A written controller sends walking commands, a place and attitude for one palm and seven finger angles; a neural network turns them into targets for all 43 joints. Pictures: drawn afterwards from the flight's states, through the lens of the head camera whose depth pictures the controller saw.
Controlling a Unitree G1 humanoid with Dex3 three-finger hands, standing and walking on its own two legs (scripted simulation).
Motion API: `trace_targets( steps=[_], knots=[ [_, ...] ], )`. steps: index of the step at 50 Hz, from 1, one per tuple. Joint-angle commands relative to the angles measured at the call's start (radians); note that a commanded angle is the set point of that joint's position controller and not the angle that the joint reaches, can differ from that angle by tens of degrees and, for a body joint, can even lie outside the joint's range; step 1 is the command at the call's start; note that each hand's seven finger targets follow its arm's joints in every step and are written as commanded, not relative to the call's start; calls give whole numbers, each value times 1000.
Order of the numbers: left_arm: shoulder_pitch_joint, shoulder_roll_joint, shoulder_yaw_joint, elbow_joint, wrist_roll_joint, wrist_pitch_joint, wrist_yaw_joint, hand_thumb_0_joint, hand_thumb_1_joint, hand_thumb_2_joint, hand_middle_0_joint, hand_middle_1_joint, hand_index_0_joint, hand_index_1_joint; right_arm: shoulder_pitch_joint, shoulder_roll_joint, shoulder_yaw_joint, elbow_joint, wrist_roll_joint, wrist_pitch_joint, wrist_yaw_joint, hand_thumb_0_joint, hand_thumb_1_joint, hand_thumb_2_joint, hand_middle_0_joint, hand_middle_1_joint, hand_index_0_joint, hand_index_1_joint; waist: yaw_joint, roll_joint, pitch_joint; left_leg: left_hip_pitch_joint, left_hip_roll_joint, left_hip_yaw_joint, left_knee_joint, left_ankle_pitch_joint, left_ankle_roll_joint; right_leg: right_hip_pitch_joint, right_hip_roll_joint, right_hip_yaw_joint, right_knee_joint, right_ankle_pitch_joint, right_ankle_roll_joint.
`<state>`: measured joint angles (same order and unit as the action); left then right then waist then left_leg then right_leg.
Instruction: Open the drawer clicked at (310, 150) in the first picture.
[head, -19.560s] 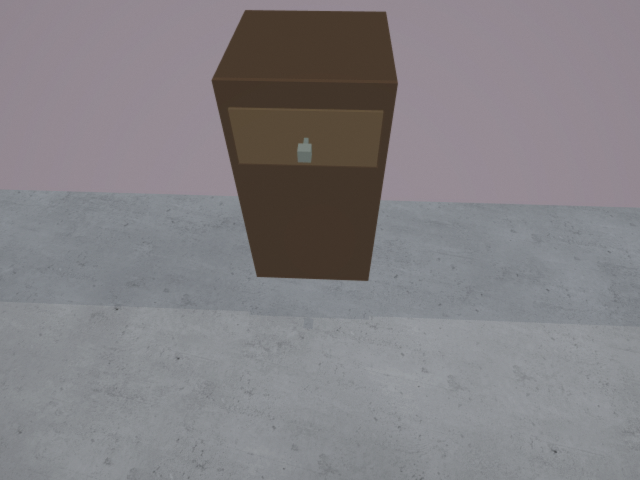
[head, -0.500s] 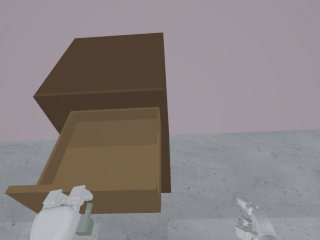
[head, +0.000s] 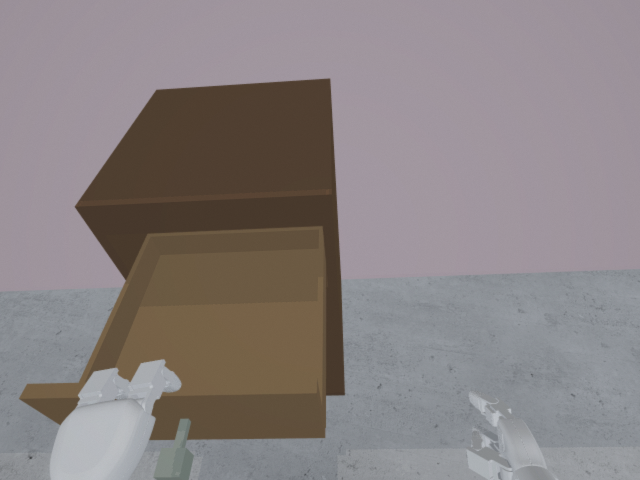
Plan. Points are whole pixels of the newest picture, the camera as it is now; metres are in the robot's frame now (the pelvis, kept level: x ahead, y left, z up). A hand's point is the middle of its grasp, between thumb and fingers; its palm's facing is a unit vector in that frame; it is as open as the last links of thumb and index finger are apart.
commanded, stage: lift the hand off the handle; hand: left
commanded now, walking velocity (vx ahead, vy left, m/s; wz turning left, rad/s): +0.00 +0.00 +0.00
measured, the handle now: (178, 450) +0.18 +0.23 -0.08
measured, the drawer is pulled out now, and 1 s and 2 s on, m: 0.30 0.30 0.30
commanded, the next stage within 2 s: draw the hand back to the body in 0.50 s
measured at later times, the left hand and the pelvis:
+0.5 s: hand (112, 435) +0.15 +0.24 +0.07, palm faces +0.05 -0.15 -0.99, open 13.9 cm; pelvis +0.00 +0.01 +0.01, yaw +0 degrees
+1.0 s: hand (100, 426) +0.15 +0.24 +0.09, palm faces +0.04 -0.16 -0.99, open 13.9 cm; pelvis +0.00 +0.02 +0.02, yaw +0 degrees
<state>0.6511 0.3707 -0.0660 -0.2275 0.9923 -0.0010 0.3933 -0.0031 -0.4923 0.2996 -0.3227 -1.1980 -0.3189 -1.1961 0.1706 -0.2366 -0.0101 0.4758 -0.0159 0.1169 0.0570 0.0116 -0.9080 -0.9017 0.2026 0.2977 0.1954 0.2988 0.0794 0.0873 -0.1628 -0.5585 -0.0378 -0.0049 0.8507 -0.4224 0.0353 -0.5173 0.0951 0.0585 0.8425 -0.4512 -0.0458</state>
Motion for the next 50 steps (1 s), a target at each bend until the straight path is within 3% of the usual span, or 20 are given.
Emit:
trace_targets(
  steps=[1, 4, 10, 12, 14, 17, 18, 19, 24, 29, 33, 34, 35, 36, 37, 41, 44, 45, 46, 50],
  knots=[
    [4, 135, 114, -239, -13, -20, 35, 0, -500, 300, -300, -1200, -300, -1200, -150, -88, -33, -179, 2, -60, -2, 0, -900, -900, 200, 300, 200, 300, -7, -46, -54, 180, 18, -25, -92, 248, 19, -38, -47, 42, -180, 289, -24],
    [14, 99, 74, -253, -35, -17, 16, 0, -500, 300, -300, -1200, -300, -1200, -144, -88, -39, -181, 6, -64, -2, 0, -900, -900, 200, 300, 200, 300, -16, -68, -40, 187, 23, -31, -104, 246, 24, -33, -49, 22, -186, 275, -19],
    [17, 166, 129, -278, -23, -21, -9, 0, -500, 300, -300, -1200, -300, -1200, -143, -92, -32, -183, 3, -62, -2, 0, -900, -900, 200, 300, 200, 300, 8, -93, -61, 196, 25, -25, -115, 260, 20, -18, -51, 30, -201, 286, -16],
    [35, 188, 162, -298, -23, -19, 2, 0, -500, 300, -300, -1200, -300, -1200, -154, -93, -28, -189, 7, -61, -3, 0, -900, -900, 200, 300, 200, 300, 18, -59, -58, 204, 26, -30, -125, 277, 12, 4, -50, 46, -201, 303, -24],
    [33, 147, 122, -303, -26, -11, -4, 0, -500, 300, -300, -1200, -300, -1200, -155, -85, -28, -189, 13, -58, 4, 0, -900, -900, 200, 300, 200, 300, 6, -44, -23, 196, 31, -29, -130, 267, 14, -12, -51, 19, -194, 277, -22],
    [25, 191, 176, -330, -40, -1, -4, 0, -500, 300, -300, -1200, -300, -1200, -164, -92, -28, -188, 15, -56, 1, 0, -900, -900, 200, 300, 200, 300, 15, -33, -54, 219, 35, -33, -139, 293, 10, 12, -49, 36, -207, 298, -25],
    [32, 174, 151, -344, -34, 2, -12, 0, -500, 300, -300, -1200, -300, -1200, -151, -89, -29, -190, 6, -54, 7, 0, -900, -900, 200, 300, 200, 300, 20, -25, -81, 238, 34, -29, -131, 308, 11, 5, -47, 29, -203, 293, -24],
    [51, 138, 117, -347, -55, 6, -18, 0, -500, 300, -300, -1200, -300, -1200, -154, -85, -30, -196, 18, -57, 6, 0, -900, -900, 200, 300, 200, 300, 2, -43, -42, 224, 40, -34, -141, 300, 14, 12, -52, 11, -202, 292, -19],
    [71, 94, 61, -320, -67, 16, -62, 0, -500, 300, -300, -1200, -300, -1200, -154, -86, -28, -196, 26, -57, 12, 0, -900, -900, 200, 300, 200, 300, -4, -82, 13, 212, 48, -43, -159, 285, 16, -8, -51, 3, -216, 258, -12],
    [20, 125, 64, -382, -28, 4, -58, 0, -500, 300, -300, -1200, -300, -1200, -142, -87, -27, -208, 16, -59, 13, 0, -900, -900, 200, 300, 200, 300, 9, -62, -23, 232, 51, -41, -158, 268, 13, -24, -49, 10, -214, 201, -22],
    [-5, 219, 168, -430, 17, 1, -19, 0, -500, 300, -300, -1200, -300, -1200, -133, -89, -21, -214, -2, -53, 12, 0, -900, -900, 200, 300, 200, 300, 38, -1, -56, 247, 47, -35, -139, 260, -5, -56, -36, 40, -210, 150, -43],
    [-5, 187, 149, -429, 8, 2, -10, 0, -500, 300, -300, -1200, -300, -1200, -139, -85, -23, -212, 6, -52, 12, 0, -900, -900, 200, 300, 200, 300, 20, -6, -38, 237, 50, -37, -139, 259, -3, -47, -42, 22, -199, 164, -41],
    [10, 199, 162, -441, 11, 6, -7, 0, -500, 300, -300, -1200, -300, -1200, -137, -86, -26, -216, 2, -51, 14, 0, -900, -900, 200, 300, 200, 300, 38, 18, -63, 247, 51, -38, -134, 282, -6, -51, -35, 23, -196, 169, -46],
    [16, 177, 152, -433, -8, 10, -7, 0, -500, 300, -300, -1200, -300, -1200, -146, -82, -26, -213, 10, -52, 16, 0, -900, -900, 200, 300, 200, 300, 18, 6, -43, 248, 53, -40, -136, 284, -4, -41, -43, 17, -197, 190, -41],
    [40, 187, 179, -419, -29, 22, -9, 0, -500, 300, -300, -1200, -300, -1200, -156, -85, -24, -214, 20, -52, 14, 0, -900, -900, 200, 300, 200, 300, 25, -2, -45, 243, 52, -53, -147, 296, -4, -17, -41, 19, -200, 210, -39],
    [-3, 155, 139, -351, -82, 61, -65, 0, -500, 300, -300, -1200, -300, -1200, -175, -85, -24, -196, 38, -46, 1, 0, -900, -900, 200, 300, 200, 300, 0, -99, 17, 216, 51, -53, -186, 225, 11, 11, -51, 0, -240, 199, -10],
    [-20, 155, 109, -383, -95, 75, -115, 0, -500, 300, -300, -1200, -300, -1200, -178, -86, -17, -201, 44, -50, -10, 0, -900, -900, 200, 300, 200, 300, 6, -83, 11, 238, 51, -47, -215, 229, 15, 48, -60, 6, -266, 204, -8],
    [-23, 196, 133, -382, -85, 72, -128, 0, -500, 300, -300, -1200, -300, -1200, -170, -91, -13, -195, 39, -50, -13, 0, -900, -900, 200, 300, 200, 300, 24, -74, -15, 251, 49, -45, -220, 248, 16, 62, -57, -1, -274, 215, -6],
    [-22, 175, 110, -404, -89, 70, -138, 0, -500, 300, -300, -1200, -300, -1200, -172, -89, -12, -203, 41, -54, -17, 0, -900, -900, 200, 300, 200, 300, 12, -91, 5, 256, 51, -43, -221, 250, 17, 65, -63, 10, -282, 220, -5],
    [-55, 262, 184, -419, -59, 40, -145, 0, -500, 300, -300, -1200, -300, -1200, -162, -94, 1, -193, 25, -58, -26, 0, -900, -900, 200, 300, 200, 300, 33, -50, 27, 280, 49, -40, -231, 249, 14, 57, -60, 16, -313, 193, -12]
  ],
)
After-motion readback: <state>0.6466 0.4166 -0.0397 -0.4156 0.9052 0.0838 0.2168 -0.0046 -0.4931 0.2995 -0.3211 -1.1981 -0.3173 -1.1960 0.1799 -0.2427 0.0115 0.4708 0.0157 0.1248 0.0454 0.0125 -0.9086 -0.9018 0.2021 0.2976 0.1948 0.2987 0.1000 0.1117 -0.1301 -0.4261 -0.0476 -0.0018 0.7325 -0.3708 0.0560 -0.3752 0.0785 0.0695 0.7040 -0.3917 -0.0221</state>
